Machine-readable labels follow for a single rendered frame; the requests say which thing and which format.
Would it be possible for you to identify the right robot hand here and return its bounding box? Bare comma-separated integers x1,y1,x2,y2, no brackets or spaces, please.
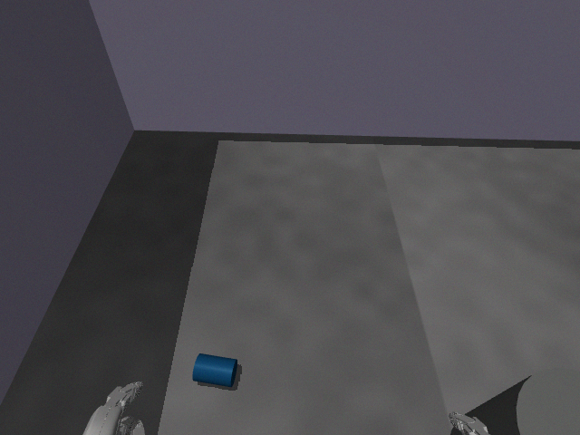
449,412,490,435

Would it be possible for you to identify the left robot hand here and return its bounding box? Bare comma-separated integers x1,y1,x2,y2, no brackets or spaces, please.
83,382,145,435

